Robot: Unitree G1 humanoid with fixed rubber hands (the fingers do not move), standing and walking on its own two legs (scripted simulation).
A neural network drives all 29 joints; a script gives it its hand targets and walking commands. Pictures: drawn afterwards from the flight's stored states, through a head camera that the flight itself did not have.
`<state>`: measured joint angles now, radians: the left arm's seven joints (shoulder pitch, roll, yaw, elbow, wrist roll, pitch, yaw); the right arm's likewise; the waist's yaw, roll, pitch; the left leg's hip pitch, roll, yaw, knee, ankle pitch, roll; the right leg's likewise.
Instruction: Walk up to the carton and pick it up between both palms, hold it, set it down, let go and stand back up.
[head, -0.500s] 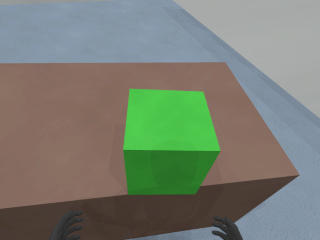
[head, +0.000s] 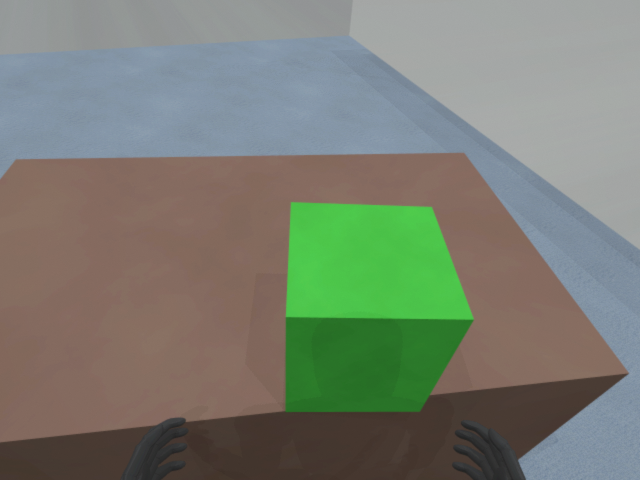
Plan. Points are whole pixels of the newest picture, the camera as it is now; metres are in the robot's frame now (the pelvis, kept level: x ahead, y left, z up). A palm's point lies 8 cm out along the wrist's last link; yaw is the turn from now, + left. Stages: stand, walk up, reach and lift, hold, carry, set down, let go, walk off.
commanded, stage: reach and lift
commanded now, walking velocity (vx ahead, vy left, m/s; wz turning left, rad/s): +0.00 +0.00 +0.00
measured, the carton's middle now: (357, 310) +0.38 -0.01 +0.00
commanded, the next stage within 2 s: none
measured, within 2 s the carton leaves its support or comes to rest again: neither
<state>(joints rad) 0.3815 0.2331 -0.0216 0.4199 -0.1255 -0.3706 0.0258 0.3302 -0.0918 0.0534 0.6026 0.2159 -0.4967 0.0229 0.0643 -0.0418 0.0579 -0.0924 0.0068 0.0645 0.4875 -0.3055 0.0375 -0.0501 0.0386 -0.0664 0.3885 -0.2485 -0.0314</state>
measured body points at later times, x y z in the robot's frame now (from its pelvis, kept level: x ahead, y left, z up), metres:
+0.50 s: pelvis -0.02 +0.00 +0.00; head -0.06 +0.02 +0.45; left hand +0.23 +0.23 +0.02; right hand +0.24 -0.19 +0.02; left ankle -0.02 +0.08 -0.74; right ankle -0.02 -0.10 -0.74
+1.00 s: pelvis -0.02 -0.01 +0.01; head -0.01 +0.00 +0.46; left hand +0.28 +0.24 +0.08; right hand +0.31 -0.18 +0.07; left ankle -0.02 +0.08 -0.74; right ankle -0.02 -0.10 -0.74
